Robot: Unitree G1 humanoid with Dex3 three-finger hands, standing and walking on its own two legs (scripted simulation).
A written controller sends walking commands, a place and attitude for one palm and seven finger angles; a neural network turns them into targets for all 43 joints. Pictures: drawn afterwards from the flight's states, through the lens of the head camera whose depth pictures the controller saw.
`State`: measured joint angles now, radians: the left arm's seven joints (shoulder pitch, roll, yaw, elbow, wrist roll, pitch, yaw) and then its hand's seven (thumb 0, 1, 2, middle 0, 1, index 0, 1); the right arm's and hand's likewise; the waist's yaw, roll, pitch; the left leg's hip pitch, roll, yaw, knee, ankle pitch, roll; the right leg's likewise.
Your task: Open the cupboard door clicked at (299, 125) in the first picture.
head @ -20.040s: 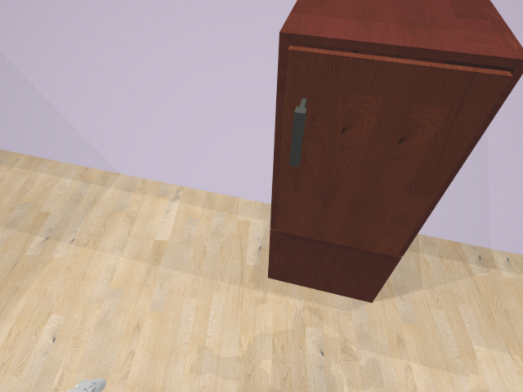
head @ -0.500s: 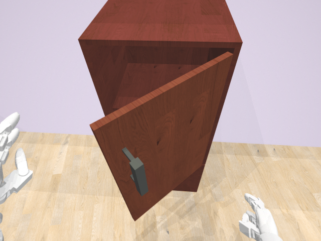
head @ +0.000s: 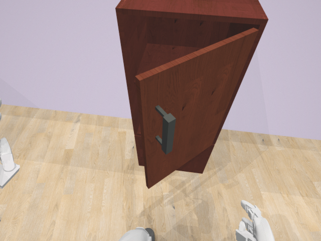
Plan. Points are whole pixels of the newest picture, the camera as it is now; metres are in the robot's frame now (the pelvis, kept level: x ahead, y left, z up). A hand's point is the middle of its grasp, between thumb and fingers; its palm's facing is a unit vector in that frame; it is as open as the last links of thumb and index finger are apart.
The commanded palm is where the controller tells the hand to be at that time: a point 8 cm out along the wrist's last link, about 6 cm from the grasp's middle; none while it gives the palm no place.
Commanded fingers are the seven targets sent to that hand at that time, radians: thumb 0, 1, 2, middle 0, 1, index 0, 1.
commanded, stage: step back with the hand held close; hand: left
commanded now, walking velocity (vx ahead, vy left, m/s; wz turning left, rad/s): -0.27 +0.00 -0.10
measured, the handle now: (163, 130) +0.38 +0.02 +0.06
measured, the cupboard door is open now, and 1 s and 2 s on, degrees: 43 43 43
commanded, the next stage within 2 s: stop stepping back and stand still in 0.22 s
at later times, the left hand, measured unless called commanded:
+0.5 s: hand out of the picture +0.10 +0.27 +0.18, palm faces +0.31 -0.84 -0.44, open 7.4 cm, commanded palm +0.05 +0.31 +0.19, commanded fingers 0.00 0.90 0.90 -0.20 -0.30 -0.20 -0.30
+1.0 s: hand out of the picture +0.06 +0.30 +0.18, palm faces +0.37 -0.84 -0.41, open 7.4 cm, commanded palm +0.01 +0.33 +0.19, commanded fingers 0.00 0.90 0.90 -0.20 -0.30 -0.20 -0.30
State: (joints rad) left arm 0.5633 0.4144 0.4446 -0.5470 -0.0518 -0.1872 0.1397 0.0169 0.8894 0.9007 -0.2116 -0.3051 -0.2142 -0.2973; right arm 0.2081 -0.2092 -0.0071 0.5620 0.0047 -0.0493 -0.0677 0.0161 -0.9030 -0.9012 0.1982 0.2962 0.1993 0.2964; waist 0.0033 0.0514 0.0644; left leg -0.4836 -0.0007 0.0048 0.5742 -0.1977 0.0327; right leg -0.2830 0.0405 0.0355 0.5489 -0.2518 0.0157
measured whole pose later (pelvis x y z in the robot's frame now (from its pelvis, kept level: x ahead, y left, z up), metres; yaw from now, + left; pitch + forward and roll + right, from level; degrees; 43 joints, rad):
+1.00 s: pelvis -0.17 +0.06 +0.01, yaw -8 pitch -1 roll +0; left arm 0.51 0.38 0.40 -0.38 -0.03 -0.19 0.15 0.01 0.89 0.90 -0.21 -0.31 -0.22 -0.30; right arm 0.30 -0.23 -0.01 0.70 -0.01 -0.10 -0.08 0.02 -0.90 -0.90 0.20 0.30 0.20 0.30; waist 0.01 0.00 -0.06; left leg -0.47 0.03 0.04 0.87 -0.30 0.01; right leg -0.15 0.04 -0.05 0.44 -0.28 -0.06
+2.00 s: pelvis -0.17 +0.09 +0.01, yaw -5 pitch -1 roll -1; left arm 0.35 0.18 0.01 1.13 0.00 0.03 0.01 0.00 0.97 0.90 -0.20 -0.30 -0.21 -0.29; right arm 0.30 -0.18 0.01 1.10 -0.03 0.04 -0.02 0.01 -0.91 -0.90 0.19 0.30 0.20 0.30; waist 0.00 0.00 0.07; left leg -0.30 0.01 0.02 0.47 -0.17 0.02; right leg -0.15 -0.02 -0.09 0.44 -0.28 0.00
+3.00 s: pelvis -0.14 +0.08 +0.01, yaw -4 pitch -1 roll +0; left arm 0.31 0.11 0.02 1.16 0.00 0.00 0.03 0.01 0.91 0.90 -0.20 -0.30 -0.20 -0.29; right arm 0.26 -0.14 0.00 1.16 -0.02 0.02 -0.04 0.01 -0.92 -0.90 0.19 0.30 0.20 0.30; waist 0.00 0.02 0.05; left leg -0.23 0.00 0.01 0.44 -0.19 0.01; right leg -0.09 -0.02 -0.09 0.42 -0.31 -0.01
